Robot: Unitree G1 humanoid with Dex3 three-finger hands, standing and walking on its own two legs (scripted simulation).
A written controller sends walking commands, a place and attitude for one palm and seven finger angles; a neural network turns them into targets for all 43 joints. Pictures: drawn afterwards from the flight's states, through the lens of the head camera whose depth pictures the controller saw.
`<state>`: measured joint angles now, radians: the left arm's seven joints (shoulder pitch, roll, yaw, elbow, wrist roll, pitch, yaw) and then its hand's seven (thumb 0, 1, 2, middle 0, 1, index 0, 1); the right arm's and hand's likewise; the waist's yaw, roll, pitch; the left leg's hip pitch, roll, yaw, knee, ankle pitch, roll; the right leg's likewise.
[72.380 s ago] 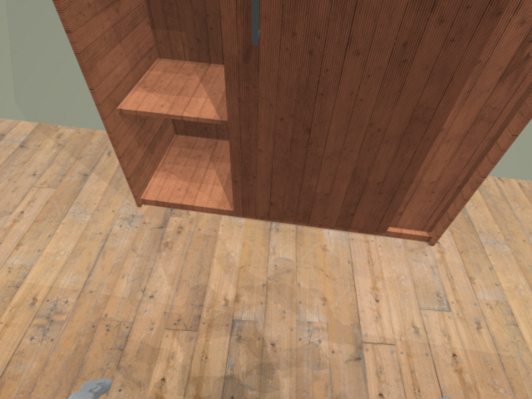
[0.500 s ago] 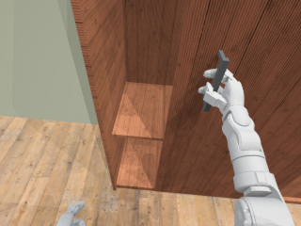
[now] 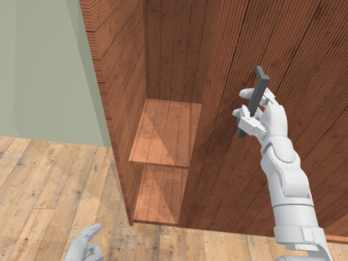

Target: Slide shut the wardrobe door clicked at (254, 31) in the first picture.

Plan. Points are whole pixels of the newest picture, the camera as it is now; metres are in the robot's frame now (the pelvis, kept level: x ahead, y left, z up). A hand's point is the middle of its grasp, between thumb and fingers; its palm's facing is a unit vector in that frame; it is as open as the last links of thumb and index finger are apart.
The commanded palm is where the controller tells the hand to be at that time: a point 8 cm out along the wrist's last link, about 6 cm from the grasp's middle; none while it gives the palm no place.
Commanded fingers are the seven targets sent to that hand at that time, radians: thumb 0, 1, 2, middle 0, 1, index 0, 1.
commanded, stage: tug the door sideways, standing still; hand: right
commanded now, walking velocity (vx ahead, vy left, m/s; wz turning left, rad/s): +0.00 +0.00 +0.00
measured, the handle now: (249, 104) +0.44 -0.14 +0.18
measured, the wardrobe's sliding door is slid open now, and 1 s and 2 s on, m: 0.25 0.24 0.23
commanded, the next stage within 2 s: step sideways, sliding the door along in 0.94 s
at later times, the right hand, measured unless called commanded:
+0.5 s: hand (241, 119) +0.38 -0.11 +0.18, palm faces +0.09 +0.99 -0.04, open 5.5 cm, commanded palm +0.36 -0.11 +0.18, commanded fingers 0.00 -0.90 -0.90 0.45 1.40 0.45 1.40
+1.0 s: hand (238, 120) +0.38 -0.11 +0.18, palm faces +0.08 +1.00 -0.06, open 5.6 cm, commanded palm +0.36 -0.10 +0.18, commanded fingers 0.00 -0.90 -0.90 0.45 1.40 0.45 1.40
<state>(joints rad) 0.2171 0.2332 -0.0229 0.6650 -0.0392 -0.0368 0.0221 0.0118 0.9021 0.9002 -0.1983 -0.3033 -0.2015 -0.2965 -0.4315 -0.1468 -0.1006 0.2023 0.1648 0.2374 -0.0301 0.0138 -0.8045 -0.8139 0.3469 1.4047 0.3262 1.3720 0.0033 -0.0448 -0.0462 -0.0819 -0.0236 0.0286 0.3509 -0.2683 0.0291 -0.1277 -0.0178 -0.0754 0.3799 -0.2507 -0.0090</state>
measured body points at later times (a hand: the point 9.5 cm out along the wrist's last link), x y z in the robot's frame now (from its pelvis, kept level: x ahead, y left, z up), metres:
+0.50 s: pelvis -0.01 +0.00 +0.00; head -0.02 +0.02 +0.45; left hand +0.16 +0.21 -0.11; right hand +0.37 -0.16 +0.18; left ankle -0.05 +0.10 -0.74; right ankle -0.03 -0.11 -0.74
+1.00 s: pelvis -0.04 -0.01 +0.00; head -0.03 +0.00 +0.45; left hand +0.11 +0.20 -0.12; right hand +0.37 -0.16 +0.18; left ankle -0.05 +0.10 -0.74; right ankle -0.03 -0.11 -0.74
